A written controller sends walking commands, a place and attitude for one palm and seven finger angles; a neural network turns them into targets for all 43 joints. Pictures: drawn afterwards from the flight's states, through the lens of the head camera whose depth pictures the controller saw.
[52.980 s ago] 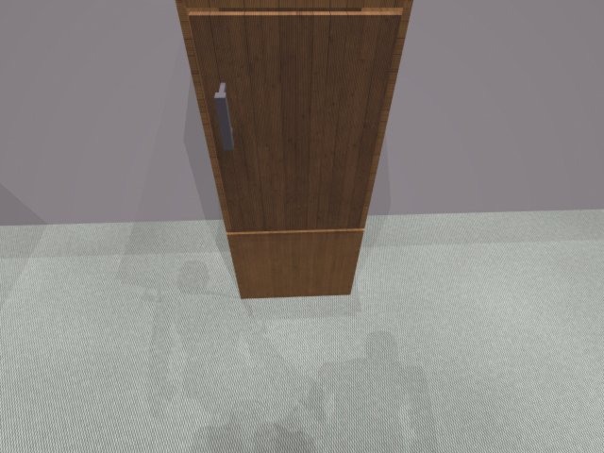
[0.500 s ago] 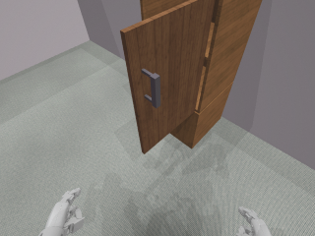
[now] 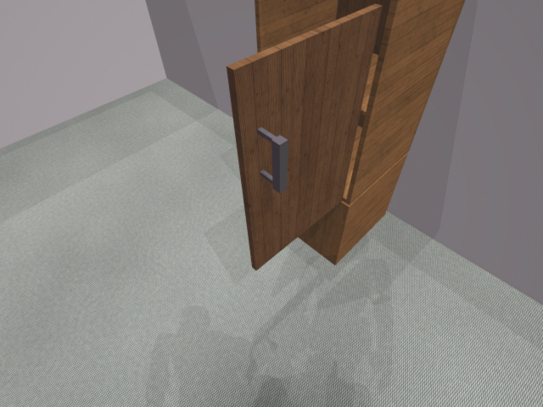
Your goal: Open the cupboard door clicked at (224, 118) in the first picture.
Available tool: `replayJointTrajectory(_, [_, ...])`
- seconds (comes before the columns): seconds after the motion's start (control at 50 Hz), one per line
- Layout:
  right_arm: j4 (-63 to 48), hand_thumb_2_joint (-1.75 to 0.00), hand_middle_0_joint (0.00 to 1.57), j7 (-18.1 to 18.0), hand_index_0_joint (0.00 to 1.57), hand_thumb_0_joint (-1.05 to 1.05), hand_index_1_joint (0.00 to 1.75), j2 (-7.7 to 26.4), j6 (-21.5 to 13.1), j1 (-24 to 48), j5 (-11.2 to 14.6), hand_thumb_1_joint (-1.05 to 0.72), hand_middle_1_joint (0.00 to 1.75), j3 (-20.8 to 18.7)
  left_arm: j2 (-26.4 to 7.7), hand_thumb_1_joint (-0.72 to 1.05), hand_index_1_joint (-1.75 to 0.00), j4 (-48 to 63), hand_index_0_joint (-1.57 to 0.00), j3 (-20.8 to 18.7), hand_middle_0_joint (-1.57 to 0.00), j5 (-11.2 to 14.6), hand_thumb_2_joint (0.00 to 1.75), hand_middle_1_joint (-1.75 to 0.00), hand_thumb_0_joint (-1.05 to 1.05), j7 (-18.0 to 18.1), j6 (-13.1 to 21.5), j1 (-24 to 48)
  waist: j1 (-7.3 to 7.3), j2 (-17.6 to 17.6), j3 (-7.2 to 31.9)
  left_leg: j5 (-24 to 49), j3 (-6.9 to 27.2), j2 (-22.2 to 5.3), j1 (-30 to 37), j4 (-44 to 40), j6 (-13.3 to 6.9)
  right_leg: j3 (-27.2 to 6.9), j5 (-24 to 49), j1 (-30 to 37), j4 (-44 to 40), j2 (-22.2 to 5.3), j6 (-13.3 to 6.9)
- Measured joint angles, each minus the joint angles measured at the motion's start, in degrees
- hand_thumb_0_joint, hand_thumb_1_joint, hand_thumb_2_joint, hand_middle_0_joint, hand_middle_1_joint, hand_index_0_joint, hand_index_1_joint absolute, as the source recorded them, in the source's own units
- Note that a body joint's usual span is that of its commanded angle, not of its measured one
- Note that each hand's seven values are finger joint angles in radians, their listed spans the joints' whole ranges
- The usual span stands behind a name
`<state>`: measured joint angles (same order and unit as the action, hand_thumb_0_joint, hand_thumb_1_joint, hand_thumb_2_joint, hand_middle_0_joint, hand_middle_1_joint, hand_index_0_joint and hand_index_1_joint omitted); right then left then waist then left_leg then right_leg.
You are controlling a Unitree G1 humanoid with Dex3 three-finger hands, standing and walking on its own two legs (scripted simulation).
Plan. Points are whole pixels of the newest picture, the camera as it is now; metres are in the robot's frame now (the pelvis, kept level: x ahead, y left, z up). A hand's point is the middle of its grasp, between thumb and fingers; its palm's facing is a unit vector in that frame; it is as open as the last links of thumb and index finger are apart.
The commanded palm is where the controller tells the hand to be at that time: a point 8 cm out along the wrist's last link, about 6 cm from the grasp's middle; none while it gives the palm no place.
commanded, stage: let the arm hang, fingers relaxed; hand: left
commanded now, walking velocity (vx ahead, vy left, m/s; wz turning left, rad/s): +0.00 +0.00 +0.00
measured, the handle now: (272, 160) +0.54 +0.03 +0.06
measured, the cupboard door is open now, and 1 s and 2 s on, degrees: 88 88 88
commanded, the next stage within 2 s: look to check the result in 0.42 s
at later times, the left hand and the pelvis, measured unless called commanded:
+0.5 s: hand out of the picture -0.01 +0.16 -0.18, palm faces +0.03 -0.99 -0.15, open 7.3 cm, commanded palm none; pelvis +0.01 +0.00 +0.00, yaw -1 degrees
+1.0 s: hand out of the picture +0.01 +0.16 -0.18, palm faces +0.03 -0.98 -0.18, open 7.4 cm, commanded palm none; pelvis +0.02 +0.00 +0.00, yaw -1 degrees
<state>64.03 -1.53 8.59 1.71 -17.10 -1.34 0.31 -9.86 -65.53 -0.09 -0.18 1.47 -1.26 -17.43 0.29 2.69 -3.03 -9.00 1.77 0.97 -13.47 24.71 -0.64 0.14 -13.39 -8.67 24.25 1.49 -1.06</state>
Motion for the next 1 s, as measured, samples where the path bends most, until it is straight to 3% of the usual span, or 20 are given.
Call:
replayJointTrajectory(0.34, [1.5,-0.9,0.2,-0.5,0.2,0.0,0.3,-1.7,-0.8,-1.1,0.0,-0.91,0.3,-0.2,3.9,0.91,-0.3,-0.8,-0.2,0.2,-0.2,-0.1,0.9,-0.3,0.0,0.2,0.9,1.0,0.21,-2.2,1.1,-0.2,-0.6,0.4,0.2,-0.2,-0.3,-0.6,-0.5,-0.3,0.7,-0.4,0.3])
replayJointTrajectory(1.0, [1.8,-0.9,0.2,-0.6,0.2,0.0,0.3,-0.8,-1.3,1.7,0.2,-0.91,0.3,-0.1,2.7,0.91,-0.3,-1.0,-0.2,0.2,-0.2,0.0,0.9,-0.3,0.0,0.5,1.4,0.8,-0.11,-2.1,0.5,-1.6,-0.7,0.1,1.9,-1.1,0.1,-0.7,-1.6,1.5,-0.7,-0.2,-0.1])
